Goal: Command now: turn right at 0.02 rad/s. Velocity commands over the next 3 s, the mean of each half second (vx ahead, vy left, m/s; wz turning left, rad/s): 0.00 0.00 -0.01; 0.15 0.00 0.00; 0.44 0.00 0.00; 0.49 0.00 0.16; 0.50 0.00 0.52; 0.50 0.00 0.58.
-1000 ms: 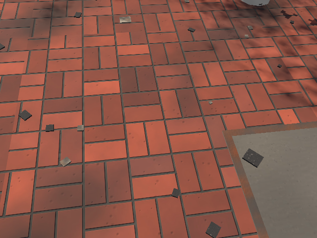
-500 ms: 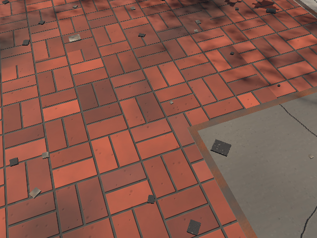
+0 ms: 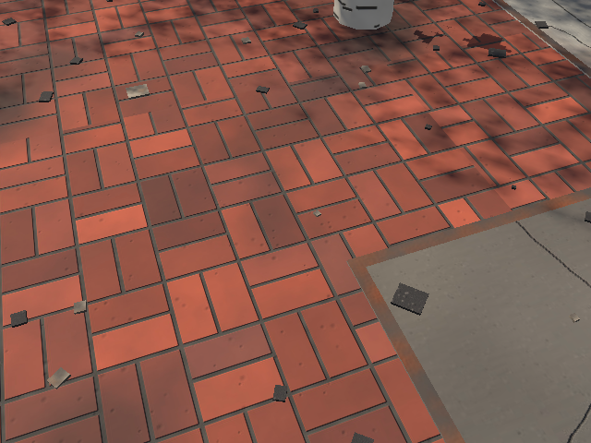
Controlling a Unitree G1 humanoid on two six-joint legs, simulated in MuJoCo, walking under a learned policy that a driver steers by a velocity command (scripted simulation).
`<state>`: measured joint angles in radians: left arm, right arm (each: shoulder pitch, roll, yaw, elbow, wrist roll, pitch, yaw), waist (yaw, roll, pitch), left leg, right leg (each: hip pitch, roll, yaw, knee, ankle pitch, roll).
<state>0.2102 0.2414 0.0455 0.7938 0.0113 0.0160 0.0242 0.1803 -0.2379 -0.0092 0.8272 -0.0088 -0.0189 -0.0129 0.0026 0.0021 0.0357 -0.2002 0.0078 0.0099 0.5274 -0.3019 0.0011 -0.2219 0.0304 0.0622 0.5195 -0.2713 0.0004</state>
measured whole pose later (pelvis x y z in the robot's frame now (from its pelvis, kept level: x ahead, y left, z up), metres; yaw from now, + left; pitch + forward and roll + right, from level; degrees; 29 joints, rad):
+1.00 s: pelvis +0.05 -0.02 +0.00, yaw +1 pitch +1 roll +1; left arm 0.21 0.25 0.06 1.07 -0.03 -0.08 0.00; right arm 0.36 -0.29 -0.04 1.01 0.03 -0.04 -0.02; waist -0.01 0.03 -0.01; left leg -0.13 0.02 -0.01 0.48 -0.36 0.02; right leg -0.26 -0.02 -0.04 0.51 -0.28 -0.04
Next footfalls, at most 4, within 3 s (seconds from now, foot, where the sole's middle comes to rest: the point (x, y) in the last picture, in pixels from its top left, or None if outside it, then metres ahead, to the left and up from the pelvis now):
1.00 right None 0.11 -0.14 -0.77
1.48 left None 0.47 0.10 -0.77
2.00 right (359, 339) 0.77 -0.13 -0.77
2.52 left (233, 279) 0.96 0.20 -0.77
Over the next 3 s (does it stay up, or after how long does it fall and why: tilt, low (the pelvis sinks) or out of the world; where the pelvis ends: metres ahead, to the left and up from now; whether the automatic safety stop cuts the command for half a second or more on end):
stays up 1.09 0.18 0.00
